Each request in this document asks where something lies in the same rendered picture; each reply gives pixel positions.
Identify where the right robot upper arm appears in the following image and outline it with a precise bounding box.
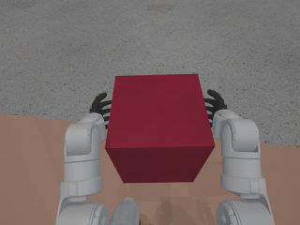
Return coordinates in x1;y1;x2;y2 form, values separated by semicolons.
216;200;275;225

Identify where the carton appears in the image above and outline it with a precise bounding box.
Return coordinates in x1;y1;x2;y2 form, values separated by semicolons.
105;73;216;184

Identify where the robot right forearm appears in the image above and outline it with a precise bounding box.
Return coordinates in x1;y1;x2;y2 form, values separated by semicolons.
212;109;276;225

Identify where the robot left hand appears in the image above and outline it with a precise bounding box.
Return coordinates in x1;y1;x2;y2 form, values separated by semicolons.
89;92;112;129

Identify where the left robot thigh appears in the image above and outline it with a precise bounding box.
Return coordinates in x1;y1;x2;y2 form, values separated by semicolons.
109;201;140;225

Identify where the robot right hand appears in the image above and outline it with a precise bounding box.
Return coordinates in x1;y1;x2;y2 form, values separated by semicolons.
203;89;228;128

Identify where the left robot upper arm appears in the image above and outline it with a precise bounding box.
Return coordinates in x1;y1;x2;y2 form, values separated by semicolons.
56;202;110;225

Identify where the robot left forearm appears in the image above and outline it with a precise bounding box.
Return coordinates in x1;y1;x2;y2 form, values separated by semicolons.
55;112;107;225

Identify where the left robot shin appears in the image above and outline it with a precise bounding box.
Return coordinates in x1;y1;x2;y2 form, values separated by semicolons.
124;197;134;202

